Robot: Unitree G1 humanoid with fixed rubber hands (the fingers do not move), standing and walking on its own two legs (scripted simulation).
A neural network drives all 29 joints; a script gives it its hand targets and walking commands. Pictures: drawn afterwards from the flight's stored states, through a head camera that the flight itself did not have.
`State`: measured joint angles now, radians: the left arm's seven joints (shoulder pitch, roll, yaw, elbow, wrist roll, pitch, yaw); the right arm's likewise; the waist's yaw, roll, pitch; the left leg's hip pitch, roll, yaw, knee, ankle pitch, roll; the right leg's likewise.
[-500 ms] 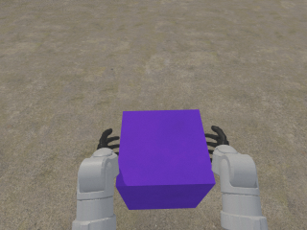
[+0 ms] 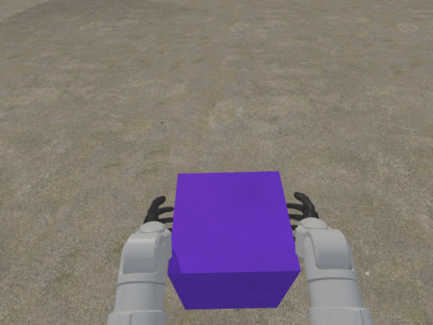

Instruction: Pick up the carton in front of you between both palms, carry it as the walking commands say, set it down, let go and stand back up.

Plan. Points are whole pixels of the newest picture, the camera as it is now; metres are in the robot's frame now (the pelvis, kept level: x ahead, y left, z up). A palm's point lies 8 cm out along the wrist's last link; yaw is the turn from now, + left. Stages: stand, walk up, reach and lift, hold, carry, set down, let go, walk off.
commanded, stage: carry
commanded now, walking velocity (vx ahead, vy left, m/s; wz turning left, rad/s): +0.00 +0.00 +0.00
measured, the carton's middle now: (229, 243) +0.32 +0.00 -0.05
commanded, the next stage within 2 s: hold in 1.70 s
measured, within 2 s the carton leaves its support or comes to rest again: neither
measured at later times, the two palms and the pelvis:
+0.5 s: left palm (150, 259) +0.25 +0.15 +0.03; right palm (315, 256) +0.25 -0.15 +0.03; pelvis -0.04 +0.00 -0.01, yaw +0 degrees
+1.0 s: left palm (147, 283) +0.21 +0.14 +0.04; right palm (326, 280) +0.21 -0.15 +0.04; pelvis -0.08 +0.00 -0.01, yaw +0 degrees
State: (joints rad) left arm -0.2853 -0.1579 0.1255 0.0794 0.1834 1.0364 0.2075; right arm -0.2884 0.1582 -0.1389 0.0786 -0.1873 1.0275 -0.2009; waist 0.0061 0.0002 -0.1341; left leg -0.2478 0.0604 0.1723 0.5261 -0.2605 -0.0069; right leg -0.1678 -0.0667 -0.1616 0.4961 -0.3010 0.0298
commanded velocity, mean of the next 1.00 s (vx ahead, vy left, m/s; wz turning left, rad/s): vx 0.00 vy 0.00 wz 0.00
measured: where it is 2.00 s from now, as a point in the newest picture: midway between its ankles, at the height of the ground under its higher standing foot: outside the picture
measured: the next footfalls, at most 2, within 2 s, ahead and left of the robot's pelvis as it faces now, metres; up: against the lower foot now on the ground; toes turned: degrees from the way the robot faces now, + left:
none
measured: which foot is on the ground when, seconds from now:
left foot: down 0.00-1.00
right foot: down 0.00-1.00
